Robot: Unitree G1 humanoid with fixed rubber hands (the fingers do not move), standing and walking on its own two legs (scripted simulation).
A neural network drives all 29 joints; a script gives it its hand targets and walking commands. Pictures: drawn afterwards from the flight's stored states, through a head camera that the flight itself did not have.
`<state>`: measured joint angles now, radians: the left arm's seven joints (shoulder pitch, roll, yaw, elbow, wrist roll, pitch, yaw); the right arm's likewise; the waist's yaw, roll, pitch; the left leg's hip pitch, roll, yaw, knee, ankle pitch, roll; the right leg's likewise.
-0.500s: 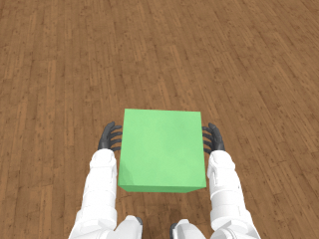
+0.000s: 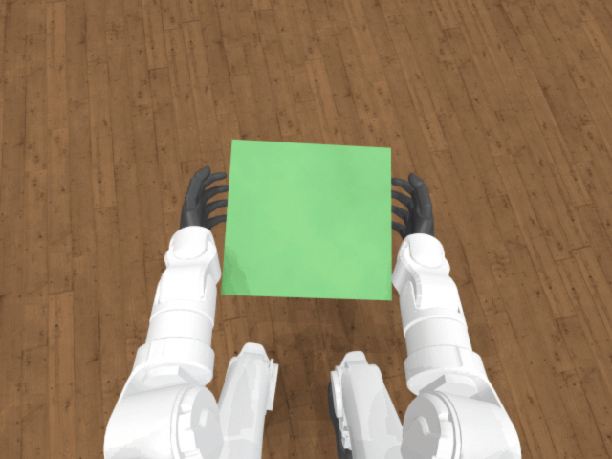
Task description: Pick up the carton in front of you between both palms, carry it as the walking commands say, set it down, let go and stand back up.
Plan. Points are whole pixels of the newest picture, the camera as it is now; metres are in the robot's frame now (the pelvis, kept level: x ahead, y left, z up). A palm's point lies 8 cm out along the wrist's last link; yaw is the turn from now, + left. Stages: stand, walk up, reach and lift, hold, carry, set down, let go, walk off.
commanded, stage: set down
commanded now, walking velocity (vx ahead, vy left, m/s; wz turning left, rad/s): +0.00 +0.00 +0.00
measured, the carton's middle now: (304, 234) +0.44 +0.02 -0.17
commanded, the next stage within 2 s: none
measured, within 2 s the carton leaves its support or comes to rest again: rests again in 1.02 s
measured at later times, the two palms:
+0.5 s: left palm (219, 239) +0.44 +0.16 -0.24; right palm (383, 242) +0.45 -0.13 -0.23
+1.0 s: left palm (230, 243) +0.47 +0.17 -0.37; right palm (368, 249) +0.47 -0.13 -0.37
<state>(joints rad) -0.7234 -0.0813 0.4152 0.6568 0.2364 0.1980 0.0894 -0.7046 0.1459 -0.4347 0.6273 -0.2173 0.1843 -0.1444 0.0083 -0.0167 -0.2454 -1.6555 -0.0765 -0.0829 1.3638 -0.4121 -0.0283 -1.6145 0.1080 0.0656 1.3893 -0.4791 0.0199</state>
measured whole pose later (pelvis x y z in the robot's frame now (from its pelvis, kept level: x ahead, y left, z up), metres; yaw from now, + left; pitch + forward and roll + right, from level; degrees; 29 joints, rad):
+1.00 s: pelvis -0.03 +0.01 -0.22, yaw -2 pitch +41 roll -1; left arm -1.21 0.19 0.24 0.93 -0.04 0.14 0.18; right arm -1.20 -0.10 -0.26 0.88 0.02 0.14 -0.23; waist 0.03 0.00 0.15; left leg -2.30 -0.11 -0.05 2.11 -0.53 -0.05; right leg -2.25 0.18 0.05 2.14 -0.61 0.08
